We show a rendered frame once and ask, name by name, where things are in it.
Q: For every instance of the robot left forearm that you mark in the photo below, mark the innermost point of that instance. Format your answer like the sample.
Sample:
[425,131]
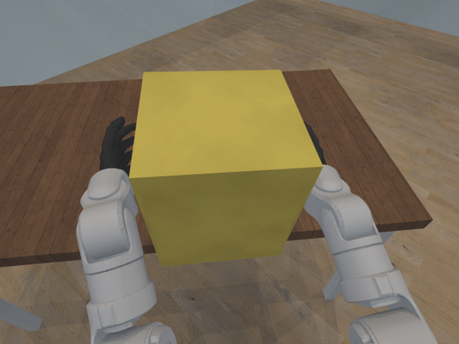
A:
[112,255]

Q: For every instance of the robot right upper arm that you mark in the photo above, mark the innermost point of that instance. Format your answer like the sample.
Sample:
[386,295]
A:
[396,326]

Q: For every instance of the carton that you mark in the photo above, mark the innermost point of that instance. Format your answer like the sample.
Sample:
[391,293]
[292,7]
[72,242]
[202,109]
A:
[222,164]

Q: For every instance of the robot left upper arm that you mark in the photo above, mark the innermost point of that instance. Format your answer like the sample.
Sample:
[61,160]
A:
[151,333]

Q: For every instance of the right robot hand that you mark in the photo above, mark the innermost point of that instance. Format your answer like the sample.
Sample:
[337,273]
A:
[316,143]

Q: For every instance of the table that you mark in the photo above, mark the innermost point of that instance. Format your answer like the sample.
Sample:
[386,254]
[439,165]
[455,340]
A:
[50,144]

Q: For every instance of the left robot hand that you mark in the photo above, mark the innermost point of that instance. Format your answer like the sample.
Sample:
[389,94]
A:
[113,148]

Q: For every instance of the robot right forearm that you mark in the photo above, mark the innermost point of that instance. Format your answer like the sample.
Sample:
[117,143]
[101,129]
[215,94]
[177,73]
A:
[367,275]

